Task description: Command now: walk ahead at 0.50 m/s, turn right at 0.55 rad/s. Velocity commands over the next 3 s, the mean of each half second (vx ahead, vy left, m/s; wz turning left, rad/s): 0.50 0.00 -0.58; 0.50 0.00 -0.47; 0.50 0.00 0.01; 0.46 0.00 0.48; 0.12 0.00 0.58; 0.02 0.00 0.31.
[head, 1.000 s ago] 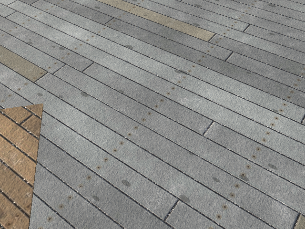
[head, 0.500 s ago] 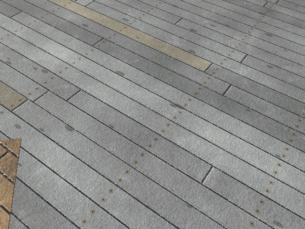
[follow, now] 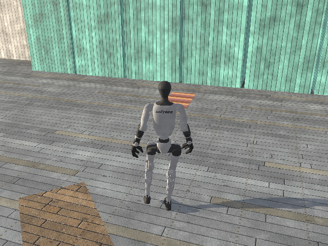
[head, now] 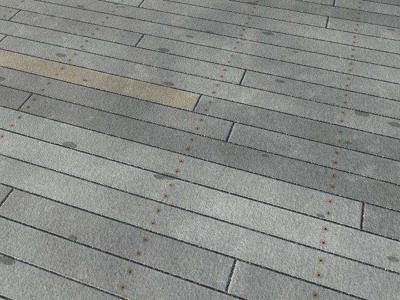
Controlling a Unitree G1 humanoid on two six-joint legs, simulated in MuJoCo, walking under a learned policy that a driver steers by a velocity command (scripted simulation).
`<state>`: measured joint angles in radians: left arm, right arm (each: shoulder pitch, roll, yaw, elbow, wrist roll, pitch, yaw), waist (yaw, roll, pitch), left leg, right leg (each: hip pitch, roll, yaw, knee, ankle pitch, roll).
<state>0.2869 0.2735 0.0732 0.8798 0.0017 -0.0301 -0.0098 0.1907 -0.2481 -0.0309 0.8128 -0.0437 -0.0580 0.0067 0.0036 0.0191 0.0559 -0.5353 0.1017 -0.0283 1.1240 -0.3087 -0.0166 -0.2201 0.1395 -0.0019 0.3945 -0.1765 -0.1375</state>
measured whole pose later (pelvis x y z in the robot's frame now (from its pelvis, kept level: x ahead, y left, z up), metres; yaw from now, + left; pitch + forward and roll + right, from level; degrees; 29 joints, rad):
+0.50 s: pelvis +0.28 +0.04 +0.00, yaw -17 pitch +1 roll +0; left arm 0.28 0.32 0.07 0.80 0.03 -0.01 -0.03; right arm 0.23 -0.25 -0.03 0.78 -0.03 -0.08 -0.01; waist 0.01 -0.05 0.03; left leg -0.23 0.00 0.09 0.41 -0.19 0.04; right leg -0.47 0.01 0.04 1.13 -0.32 -0.06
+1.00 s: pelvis +0.49 -0.10 +0.00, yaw -32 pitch +0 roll +1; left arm 0.21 0.25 0.04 0.80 0.02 -0.03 -0.01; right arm 0.30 -0.25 -0.03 0.83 -0.02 -0.04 0.02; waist -0.03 0.02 0.06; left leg -0.43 0.11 0.03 1.15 -0.34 0.01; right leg -0.26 0.08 -0.06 0.44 -0.19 -0.11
